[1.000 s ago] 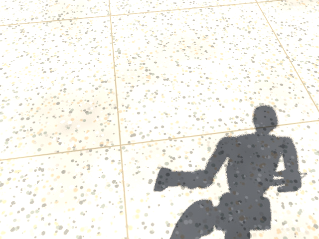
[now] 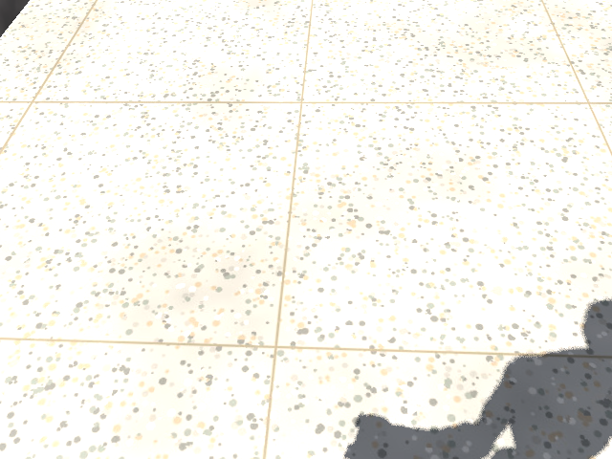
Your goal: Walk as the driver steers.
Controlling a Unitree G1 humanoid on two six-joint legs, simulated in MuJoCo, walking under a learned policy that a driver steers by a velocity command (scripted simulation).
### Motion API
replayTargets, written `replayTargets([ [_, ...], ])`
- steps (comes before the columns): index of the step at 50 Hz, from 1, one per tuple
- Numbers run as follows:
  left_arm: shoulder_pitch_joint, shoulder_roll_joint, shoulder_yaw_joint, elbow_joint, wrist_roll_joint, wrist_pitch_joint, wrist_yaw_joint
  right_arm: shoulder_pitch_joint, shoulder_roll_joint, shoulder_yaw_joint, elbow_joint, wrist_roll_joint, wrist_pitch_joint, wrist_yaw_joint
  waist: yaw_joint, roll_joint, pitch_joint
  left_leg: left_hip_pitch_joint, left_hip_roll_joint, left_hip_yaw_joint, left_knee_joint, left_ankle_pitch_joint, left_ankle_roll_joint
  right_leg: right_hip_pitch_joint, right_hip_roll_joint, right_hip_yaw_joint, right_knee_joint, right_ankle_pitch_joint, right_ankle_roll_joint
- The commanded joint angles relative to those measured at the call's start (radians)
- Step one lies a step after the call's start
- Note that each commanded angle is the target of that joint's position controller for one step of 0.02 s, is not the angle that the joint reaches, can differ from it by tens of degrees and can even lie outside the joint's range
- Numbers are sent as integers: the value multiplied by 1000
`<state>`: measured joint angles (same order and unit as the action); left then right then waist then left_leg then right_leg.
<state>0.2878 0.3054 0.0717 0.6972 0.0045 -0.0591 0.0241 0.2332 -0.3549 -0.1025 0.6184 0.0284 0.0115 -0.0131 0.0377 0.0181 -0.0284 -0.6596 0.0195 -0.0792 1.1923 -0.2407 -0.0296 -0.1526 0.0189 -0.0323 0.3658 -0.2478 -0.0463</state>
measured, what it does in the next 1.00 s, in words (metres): walks ahead: left foot, then right foot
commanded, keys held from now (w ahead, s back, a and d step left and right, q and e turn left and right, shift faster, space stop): w+q+shift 0.16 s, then w+shift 0.08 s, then w+e+shift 0.76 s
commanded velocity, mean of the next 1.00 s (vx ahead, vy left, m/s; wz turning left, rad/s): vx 0.89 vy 0.00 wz -0.16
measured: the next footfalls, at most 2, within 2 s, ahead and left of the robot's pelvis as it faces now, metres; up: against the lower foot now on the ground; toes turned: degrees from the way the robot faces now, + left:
left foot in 0.38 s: +0.32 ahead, +0.24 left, +0.00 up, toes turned +18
right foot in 0.84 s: +0.75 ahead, +0.20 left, +0.00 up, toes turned -8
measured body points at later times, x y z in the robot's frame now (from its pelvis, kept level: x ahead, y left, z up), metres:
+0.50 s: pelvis +0.27 +0.14 -0.02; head +0.31 +0.15 +0.43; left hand +0.15 +0.37 -0.16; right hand +0.50 -0.06 -0.12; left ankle +0.28 +0.22 -0.75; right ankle +0.12 -0.06 -0.63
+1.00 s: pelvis +0.71 +0.19 -0.04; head +0.72 +0.20 +0.41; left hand +0.74 +0.48 -0.17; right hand +0.88 -0.05 -0.11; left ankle +0.68 +0.38 -0.63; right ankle +0.71 +0.20 -0.75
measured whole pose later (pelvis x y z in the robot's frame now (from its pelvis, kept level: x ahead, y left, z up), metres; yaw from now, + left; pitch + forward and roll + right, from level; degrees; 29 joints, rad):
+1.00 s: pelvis +0.71 +0.19 -0.04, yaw -13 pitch -2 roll -1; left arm 0.43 0.31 0.07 0.91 0.02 -0.01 0.00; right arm 0.08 -0.19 0.03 0.68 -0.07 -0.09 0.00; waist 0.06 -0.01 0.04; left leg -0.50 0.06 -0.13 1.42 -0.35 -0.03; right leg -0.27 0.24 -0.04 0.62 -0.32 -0.22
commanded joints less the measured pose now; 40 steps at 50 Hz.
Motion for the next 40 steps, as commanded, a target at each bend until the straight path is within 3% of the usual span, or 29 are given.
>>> replayTargets([
  [1,7,125,24,-58,10,-41,1,-58,-55,-6,-84,10,-28,11,20,-119,82,-304,77,-14,120,115,-13,137,-257,232,-224,-288,-41],
  [2,74,140,19,-26,51,-24,-19,-120,-48,-1,-79,-102,14,63,19,-17,115,-259,30,8,116,107,-8,44,-267,195,-252,-312,-25],
  [4,75,145,23,-24,42,-22,-29,-113,-46,-3,-71,-73,38,99,13,-105,136,-271,31,4,91,154,-9,47,-263,121,-258,-279,1],
  [6,98,133,18,-9,38,-30,-26,-127,-53,-4,-60,-62,38,109,17,-131,147,-298,39,8,64,188,-5,86,-281,74,-263,-255,5],
  [8,143,126,15,14,38,-34,-19,-178,-50,0,-61,-67,32,114,38,-121,167,-341,47,23,12,177,9,157,-305,35,-268,-240,-9],
  [12,238,94,2,83,44,-40,-10,-285,-7,27,-81,-75,9,128,67,-109,234,-353,41,45,-185,117,77,254,-334,-34,-308,-162,-48],
  [13,260,83,-4,103,45,-40,-9,-317,4,36,-90,-75,0,129,74,-102,250,-320,34,61,-256,92,97,255,-337,-49,-322,-103,-61],
  [15,294,98,-8,150,40,-33,-4,-375,17,52,-115,-76,-12,128,72,-109,268,-235,14,139,-396,7,135,285,-357,-80,-332,166,-91],
  [16,284,113,-10,172,35,-25,-2,-362,22,58,-113,-79,-15,122,45,-114,254,-123,-11,194,-475,-52,161,283,-344,-119,-295,427,-96],
  [17,280,137,-12,197,26,-20,-2,-302,23,58,-93,-83,-18,109,0,-138,199,47,-57,258,-516,-108,191,273,-332,-142,-198,822,-101],
  [18,282,171,-10,221,22,-15,-4,-162,4,46,-57,-82,-24,92,-80,-162,102,272,-120,280,-502,-141,209,234,-344,-138,-6,1186,-110],
  [19,238,195,-9,221,9,-14,-7,98,-32,24,18,-81,-39,74,-221,-154,-33,619,-125,217,-586,-51,224,93,-319,-138,266,1208,-97],
  [20,191,151,-22,179,-1,-25,-19,291,-133,-10,72,-98,-45,49,-309,-85,-192,988,83,-46,-639,-234,223,-198,-238,-120,617,774,-83],
  [21,219,-9,-49,105,-27,-34,-47,295,-244,-26,69,-107,-58,30,-208,186,-345,1190,422,-558,-806,-607,211,-519,-54,11,976,-251,-59],
  [22,79,100,-16,91,-31,-38,-36,289,-211,-20,72,-100,-65,18,-255,27,-295,1021,424,-627,-933,-503,146,-549,-40,174,1061,-140,-84],
  [23,52,84,-9,78,-36,-34,-33,223,-154,-2,115,-100,-69,15,-178,11,-96,866,377,-414,-911,-315,125,-584,-88,153,1035,-20,-87],
  [24,85,47,-18,105,-28,-28,-38,158,-90,13,121,-92,-77,23,-121,3,-1,734,331,-271,-936,-170,117,-549,-132,120,977,35,-78],
  [26,175,-8,-22,164,1,9,-54,84,-1,39,128,-67,-87,21,-42,77,56,593,236,-46,-979,-60,71,-468,-168,99,932,80,-53],
  [28,145,-26,-15,160,-1,37,-67,105,45,52,163,-54,-103,24,-21,82,98,572,210,66,-1007,93,39,-505,-168,85,949,98,-43],
  [30,53,-43,-18,122,2,52,-77,113,51,52,190,-43,-120,29,-9,85,152,545,174,188,-1045,264,3,-568,-159,47,925,156,-37],
  [32,-37,-53,-27,84,-6,53,-84,111,66,57,205,-50,-132,30,-4,103,183,519,125,298,-1065,452,-7,-575,-126,-19,838,245,-47],
  [34,-121,-39,-34,47,-6,49,-91,146,60,61,228,-53,-135,18,-11,87,199,581,123,351,-1068,659,3,-603,-98,-86,736,292,-68],
  [36,-157,-29,-45,25,-2,44,-99,129,30,63,234,-53,-129,0,16,47,205,617,120,405,-1059,885,-10,-525,-56,-152,550,304,-100],
  [38,-126,9,-41,27,-2,49,-103,127,-42,51,228,-53,-126,-30,62,75,132,678,167,410,-948,1270,-9,-356,10,-206,451,312,-126],
  [39,-44,43,-32,47,-2,58,-99,104,-83,40,218,-54,-118,-44,115,104,71,708,193,400,-849,1420,-9,-253,37,-212,449,276,-139],
  [40,103,89,-14,86,-1,66,-91,57,-118,28,200,-57,-105,-51,196,120,-3,699,214,382,-676,1507,-4,-99,64,-194,456,217,-159],
])
Velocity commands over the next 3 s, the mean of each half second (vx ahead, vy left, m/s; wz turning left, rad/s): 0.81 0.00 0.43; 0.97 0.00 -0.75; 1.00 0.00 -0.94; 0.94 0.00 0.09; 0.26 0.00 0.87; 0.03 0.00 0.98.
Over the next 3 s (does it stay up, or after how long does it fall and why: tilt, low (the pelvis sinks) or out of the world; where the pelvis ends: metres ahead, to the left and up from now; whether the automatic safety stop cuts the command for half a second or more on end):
stays up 1.72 -0.39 -0.02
